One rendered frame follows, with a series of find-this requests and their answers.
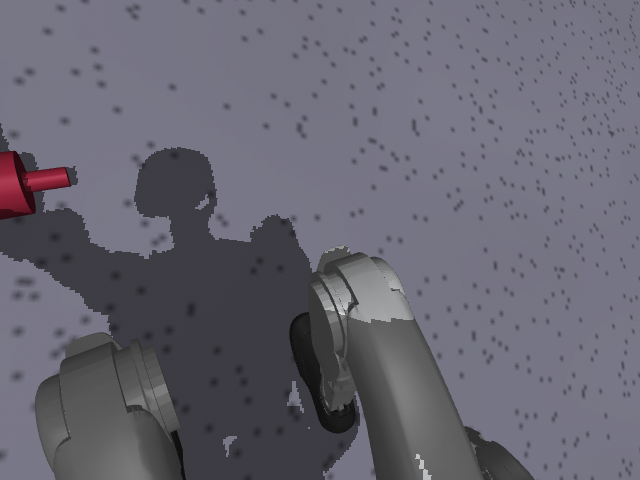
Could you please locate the bottle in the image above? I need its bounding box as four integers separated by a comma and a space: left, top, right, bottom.
0, 151, 71, 220

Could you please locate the right robot foot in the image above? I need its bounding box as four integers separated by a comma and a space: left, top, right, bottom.
289, 312, 355, 434

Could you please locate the right robot hand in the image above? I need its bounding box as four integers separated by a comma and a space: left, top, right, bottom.
464, 426, 535, 480

